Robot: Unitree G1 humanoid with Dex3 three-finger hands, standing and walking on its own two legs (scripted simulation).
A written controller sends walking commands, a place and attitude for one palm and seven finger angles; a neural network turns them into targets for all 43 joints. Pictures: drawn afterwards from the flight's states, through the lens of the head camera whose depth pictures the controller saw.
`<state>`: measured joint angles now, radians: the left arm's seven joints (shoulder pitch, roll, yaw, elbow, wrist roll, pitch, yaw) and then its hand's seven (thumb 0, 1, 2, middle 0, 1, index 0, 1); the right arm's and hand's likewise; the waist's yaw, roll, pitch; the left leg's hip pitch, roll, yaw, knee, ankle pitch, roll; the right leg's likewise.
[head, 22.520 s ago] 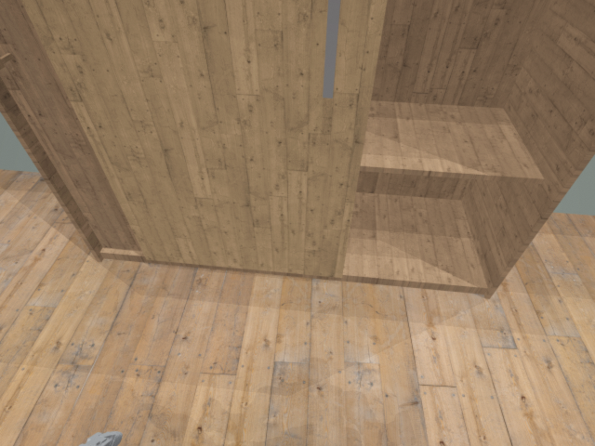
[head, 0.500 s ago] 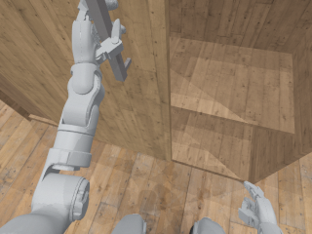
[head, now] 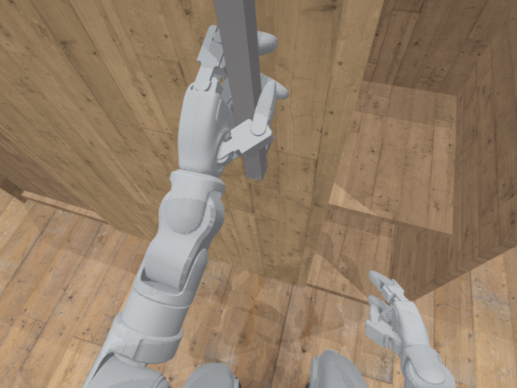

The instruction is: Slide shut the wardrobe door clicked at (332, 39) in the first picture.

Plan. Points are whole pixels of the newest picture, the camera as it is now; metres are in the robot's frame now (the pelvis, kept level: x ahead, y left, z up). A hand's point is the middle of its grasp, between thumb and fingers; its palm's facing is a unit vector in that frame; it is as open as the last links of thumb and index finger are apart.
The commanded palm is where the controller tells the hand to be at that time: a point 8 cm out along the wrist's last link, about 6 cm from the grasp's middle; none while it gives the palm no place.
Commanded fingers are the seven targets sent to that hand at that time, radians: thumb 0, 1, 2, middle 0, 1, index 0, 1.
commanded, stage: step sideways, sliding the door along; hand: left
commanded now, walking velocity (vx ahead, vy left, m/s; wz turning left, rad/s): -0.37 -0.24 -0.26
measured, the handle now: (253, 71) +0.40 +0.07 +0.24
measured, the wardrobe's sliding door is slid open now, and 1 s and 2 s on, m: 0.28 0.00 0.00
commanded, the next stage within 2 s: stop walking and hold the door there in 1.20 s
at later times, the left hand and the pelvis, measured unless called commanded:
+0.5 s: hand (468, 176) +0.32 -0.13 +0.21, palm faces -0.31 -0.93 -0.20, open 7.4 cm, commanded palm +0.32 -0.09 +0.22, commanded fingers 0.00 0.90 0.90 -0.45 -1.40 -0.45 -1.40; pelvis -0.04 -0.10 -0.01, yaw -10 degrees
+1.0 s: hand out of the picture +0.31 -0.23 +0.22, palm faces +0.12 -0.99 -0.10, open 6.7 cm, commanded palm +0.28 -0.25 +0.22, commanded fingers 0.00 0.90 0.90 -0.45 -1.40 -0.45 -1.40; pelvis -0.15 -0.32 -0.02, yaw -3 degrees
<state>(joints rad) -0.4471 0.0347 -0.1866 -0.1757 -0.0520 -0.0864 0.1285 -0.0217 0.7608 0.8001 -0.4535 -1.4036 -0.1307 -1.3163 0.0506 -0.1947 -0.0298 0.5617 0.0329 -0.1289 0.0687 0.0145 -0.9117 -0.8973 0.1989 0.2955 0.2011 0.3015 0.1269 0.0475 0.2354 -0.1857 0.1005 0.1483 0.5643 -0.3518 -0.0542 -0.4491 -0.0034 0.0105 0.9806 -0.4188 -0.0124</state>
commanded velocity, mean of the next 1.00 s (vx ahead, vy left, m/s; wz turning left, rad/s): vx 0.00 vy -0.29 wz -0.04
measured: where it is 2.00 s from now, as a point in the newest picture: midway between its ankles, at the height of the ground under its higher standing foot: outside the picture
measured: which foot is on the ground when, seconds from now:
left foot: down 0.00-0.52, up 0.54-0.72, down 0.74-0.94, up 0.96-1.00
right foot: up 0.00-0.08, down 0.10-0.70, up 0.72-0.88, down 0.90-1.00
